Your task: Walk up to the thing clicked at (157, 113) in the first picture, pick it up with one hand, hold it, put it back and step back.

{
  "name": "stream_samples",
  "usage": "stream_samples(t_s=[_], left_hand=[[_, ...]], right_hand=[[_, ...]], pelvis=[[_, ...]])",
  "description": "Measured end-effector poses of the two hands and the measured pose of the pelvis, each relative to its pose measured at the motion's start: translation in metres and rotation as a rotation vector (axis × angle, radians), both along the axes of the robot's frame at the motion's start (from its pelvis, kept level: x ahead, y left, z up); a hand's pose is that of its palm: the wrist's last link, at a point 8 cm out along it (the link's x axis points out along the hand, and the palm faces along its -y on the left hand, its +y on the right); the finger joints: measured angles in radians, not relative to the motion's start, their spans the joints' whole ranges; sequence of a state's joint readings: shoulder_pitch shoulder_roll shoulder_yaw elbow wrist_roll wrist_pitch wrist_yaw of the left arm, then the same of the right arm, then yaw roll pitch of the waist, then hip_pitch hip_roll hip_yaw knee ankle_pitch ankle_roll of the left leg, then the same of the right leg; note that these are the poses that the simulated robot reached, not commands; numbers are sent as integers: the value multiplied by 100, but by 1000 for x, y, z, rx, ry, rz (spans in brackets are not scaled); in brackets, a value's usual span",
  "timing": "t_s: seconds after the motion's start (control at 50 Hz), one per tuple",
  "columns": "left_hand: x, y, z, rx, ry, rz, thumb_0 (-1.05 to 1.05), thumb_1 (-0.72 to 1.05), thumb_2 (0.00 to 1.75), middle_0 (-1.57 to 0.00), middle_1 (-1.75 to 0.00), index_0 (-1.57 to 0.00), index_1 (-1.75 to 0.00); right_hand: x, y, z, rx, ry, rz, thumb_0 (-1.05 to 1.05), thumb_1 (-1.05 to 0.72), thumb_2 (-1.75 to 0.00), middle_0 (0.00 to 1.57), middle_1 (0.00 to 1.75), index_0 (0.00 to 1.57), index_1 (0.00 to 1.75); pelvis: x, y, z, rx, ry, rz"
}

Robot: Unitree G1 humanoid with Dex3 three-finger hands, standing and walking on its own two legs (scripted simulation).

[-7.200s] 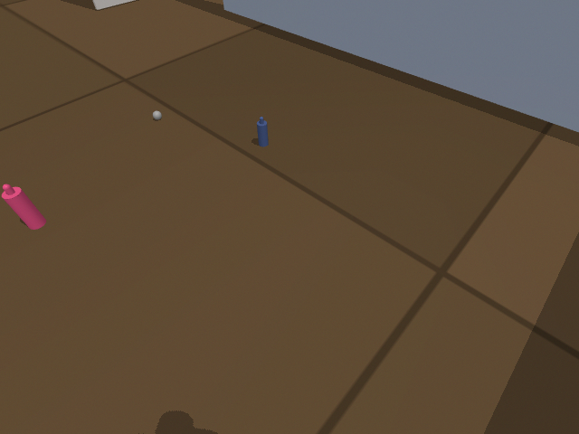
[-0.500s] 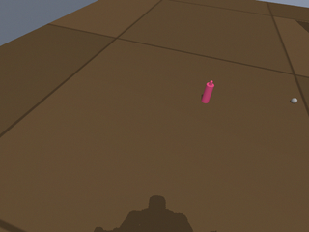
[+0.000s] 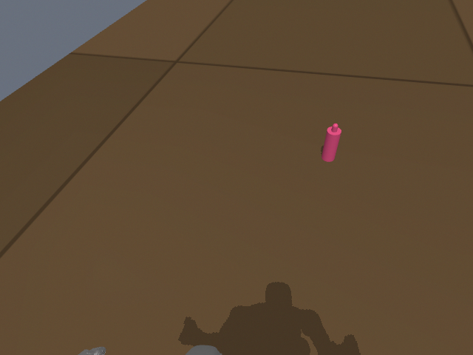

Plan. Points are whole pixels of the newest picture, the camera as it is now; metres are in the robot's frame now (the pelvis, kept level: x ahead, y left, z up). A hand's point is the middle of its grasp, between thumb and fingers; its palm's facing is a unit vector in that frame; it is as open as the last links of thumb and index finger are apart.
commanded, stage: walk up
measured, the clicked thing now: out of the picture +1.46 -1.36 -0.75
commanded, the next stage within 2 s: none
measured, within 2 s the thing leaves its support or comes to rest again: neither
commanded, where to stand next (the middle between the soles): +0.60 +0.04 m, yaw +2 degrees
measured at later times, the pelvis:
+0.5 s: pelvis +0.21 +0.05 +0.00, yaw +1 degrees
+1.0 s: pelvis +0.39 -0.01 +0.00, yaw +2 degrees
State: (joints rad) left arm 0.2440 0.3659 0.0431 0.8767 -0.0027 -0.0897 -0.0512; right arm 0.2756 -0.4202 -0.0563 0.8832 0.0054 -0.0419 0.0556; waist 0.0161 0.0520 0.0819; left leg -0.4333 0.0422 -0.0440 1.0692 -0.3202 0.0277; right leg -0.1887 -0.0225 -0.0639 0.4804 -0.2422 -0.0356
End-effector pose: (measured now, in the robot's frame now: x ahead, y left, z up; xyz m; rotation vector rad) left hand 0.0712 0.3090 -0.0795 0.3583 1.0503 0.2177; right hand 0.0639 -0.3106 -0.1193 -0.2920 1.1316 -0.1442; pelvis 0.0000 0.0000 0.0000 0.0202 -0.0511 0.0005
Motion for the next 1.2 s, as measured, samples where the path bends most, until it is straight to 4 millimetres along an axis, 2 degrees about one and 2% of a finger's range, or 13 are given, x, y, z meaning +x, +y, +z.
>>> stream_samples(t_s=[0.1, 0.18, 0.26, 0.3, 0.42, 0.54, 0.68, 0.76, 0.8, 0.9, 0.98, 1.1, 1.2], left_hand=[[15, 7, -10, -14, 55, 21, 1, 90, 90, -21, -30, -21, -30], [32, 23, -26, -31, 89, 47, 1, 90, 90, -21, -30, -21, -30], [57, 45, -53, -44, 135, 63, 1, 90, 90, -21, -30, -21, -30], [74, 50, -61, -49, 163, 67, 1, 91, 90, -21, -30, -20, -30], [138, 54, -50, -72, 161, 19, 1, 91, 90, -21, -30, -20, -30], [194, 56, -33, -53, 135, 4, 1, 91, 90, -21, -30, -20, -30], [270, 39, -20, -6, 118, -23, 1, 91, 90, -20, -30, -20, -30], [318, 20, -18, 36, 56, -26, 1, 91, 90, -20, -30, -20, -30], [335, 9, -14, 42, 14, -21, 1, 91, 90, -21, -30, -20, -30], [356, -10, 3, 32, -2, 11, 1, 91, 90, -21, -30, -20, -30], [364, -12, 6, 30, 32, 23, 1, 90, 90, -21, -30, -21, -30], [376, -1, -3, 14, 67, 60, 1, 90, 90, -21, -30, -21, -30], [391, 20, -22, -8, 94, 87, 1, 90, 90, -21, -30, -21, -30]], right_hand=[[61, -1, 13, -32, -27, 32, 1, -91, -90, 21, 30, 20, 30], [109, 9, 18, -62, -18, 71, 1, -91, -90, 21, 30, 20, 30], [161, 25, 18, -97, -43, 87, 1, -91, -90, 21, 30, 20, 30], [180, 34, 19, -111, -75, 88, 1, -91, -90, 21, 30, 20, 30], [204, 51, 36, -93, -87, 27, 1, -91, -90, 21, 30, 20, 30], [220, 47, 34, -77, -32, 6, 1, -90, -90, 21, 30, 21, 30], [252, 20, 10, -45, 18, -28, 1, -90, -90, 21, 30, 21, 31], [284, -2, -17, -27, 46, -32, 1, -90, -90, 21, 30, 21, 30], [303, -6, -23, -17, 61, -20, 1, -90, -90, 21, 30, 20, 30], [355, -9, -15, 12, 49, 17, 1, -91, -90, 21, 30, 20, 30], [388, -13, -4, 9, 34, 29, 1, -91, -90, 21, 30, 20, 30], [426, -13, 6, -34, 67, 40, 1, -91, -90, 21, 30, 20, 30], [471, 5, 13, -66, 64, 86, 1, -91, -90, 21, 30, 20, 30]], pelvis=[[41, 5, 0, -30, 5, 15], [78, 14, -7, -53, 9, 31], [121, 30, -22, -46, 15, 40], [138, 39, -25, -29, 11, 32], [183, 47, -7, -33, 1, 26], [230, 44, 0, -15, -6, 18], [287, 25, -7, 15, 1, 8], [323, 5, -21, -4, 0, 16], [336, -3, -21, -6, -5, 27], [366, -12, -6, 10, -5, 28], [389, -13, 1, -3, -1, 27], [425, -5, 2, -35, 2, 54], [456, 10, -6, -58, 1, 73]])
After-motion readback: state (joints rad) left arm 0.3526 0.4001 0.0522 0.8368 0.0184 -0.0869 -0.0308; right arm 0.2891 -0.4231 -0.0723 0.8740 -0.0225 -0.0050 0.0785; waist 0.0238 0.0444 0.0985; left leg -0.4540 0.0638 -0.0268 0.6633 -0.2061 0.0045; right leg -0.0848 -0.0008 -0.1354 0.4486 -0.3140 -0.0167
